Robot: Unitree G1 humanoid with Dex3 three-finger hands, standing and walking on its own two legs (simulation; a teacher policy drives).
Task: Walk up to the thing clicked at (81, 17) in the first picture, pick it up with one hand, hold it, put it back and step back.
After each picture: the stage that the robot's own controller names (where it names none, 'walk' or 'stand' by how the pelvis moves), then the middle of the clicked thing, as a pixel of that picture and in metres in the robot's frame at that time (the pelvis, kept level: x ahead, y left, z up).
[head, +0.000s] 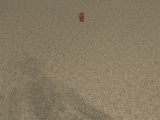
stand; (81, 17) +2.01 +0.00 -0.72
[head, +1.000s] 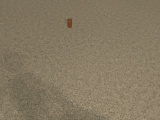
walk; (69, 23) +1.87 +0.08 -0.72
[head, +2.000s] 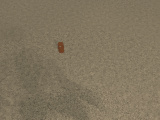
walk; (61, 47) +1.31 +0.21 -0.71
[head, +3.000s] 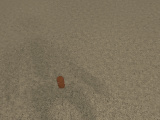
walk; (60, 82) +0.87 +0.22 -0.71
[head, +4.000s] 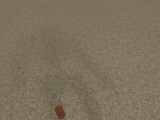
walk; (60, 112) +0.56 +0.24 -0.70
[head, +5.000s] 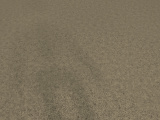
stand; out of the picture +0.44 +0.21 -0.71
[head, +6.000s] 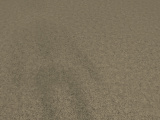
stand; out of the picture +0.41 +0.20 -0.73
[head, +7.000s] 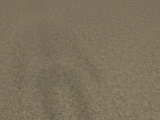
stand; out of the picture +0.40 +0.21 -0.73
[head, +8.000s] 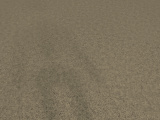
stand; out of the picture +0.39 +0.21 -0.73
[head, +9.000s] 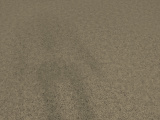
go down; out of the picture +0.40 +0.20 -0.72
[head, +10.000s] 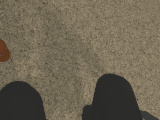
go down; out of the picture +0.46 +0.28 -0.29
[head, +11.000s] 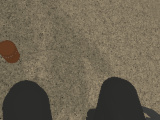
approach; (9, 52) +0.46 +0.28 -0.29
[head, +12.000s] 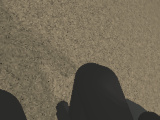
close in; out of the picture +0.43 +0.33 -0.22
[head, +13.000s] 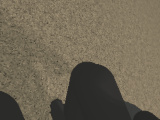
close; out of the picture +0.42 +0.33 -0.22
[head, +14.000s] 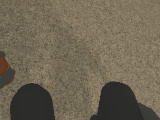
lift; out of the picture +0.35 +0.28 -0.08
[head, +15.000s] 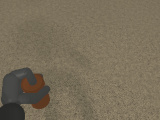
hold; (36, 92) +0.33 +0.17 +0.03
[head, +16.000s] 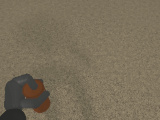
hold; (37, 96) +0.32 +0.17 -0.01
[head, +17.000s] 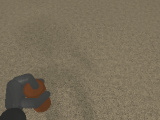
hold; (38, 96) +0.32 +0.17 -0.01
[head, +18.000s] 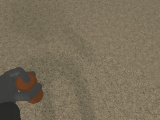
crouch; (30, 88) +0.35 +0.19 -0.06
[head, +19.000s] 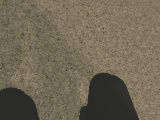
lower; out of the picture +0.47 +0.31 -0.12
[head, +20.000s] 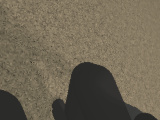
lower; out of the picture +0.40 +0.35 -0.22
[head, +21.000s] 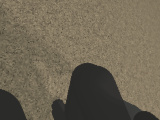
lower; out of the picture +0.40 +0.35 -0.22
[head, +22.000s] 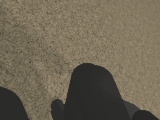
lower; out of the picture +0.40 +0.35 -0.23
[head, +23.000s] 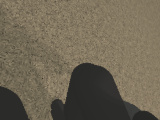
lower; out of the picture +0.40 +0.35 -0.22
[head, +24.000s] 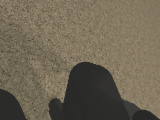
open; out of the picture +0.40 +0.34 -0.22
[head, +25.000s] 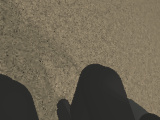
stand; out of the picture +0.39 +0.33 -0.23
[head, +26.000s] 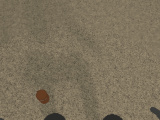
walk; (43, 96) +0.41 +0.24 -0.53
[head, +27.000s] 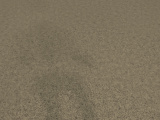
stand; out of the picture +0.38 +0.22 -0.67
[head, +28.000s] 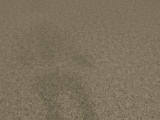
stand; out of the picture +0.39 +0.22 -0.67
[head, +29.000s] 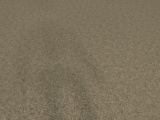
stand; out of the picture +0.39 +0.21 -0.71
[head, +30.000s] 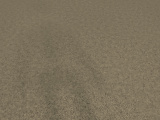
stand; out of the picture +0.40 +0.22 -0.72
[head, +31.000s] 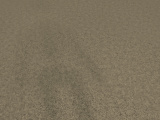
stand; out of the picture +0.37 +0.22 -0.73
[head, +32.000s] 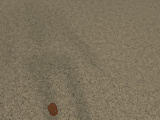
walk; (53, 109) +0.46 +0.19 -0.70
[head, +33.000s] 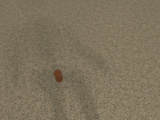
walk; (58, 76) +0.77 +0.27 -0.69
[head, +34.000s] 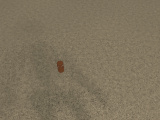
stand; (60, 66) +1.05 +0.23 -0.71
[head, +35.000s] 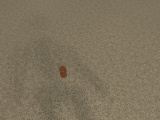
stand; (63, 71) +0.99 +0.21 -0.72
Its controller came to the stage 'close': yes
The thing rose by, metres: 0.70
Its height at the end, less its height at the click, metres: +0.00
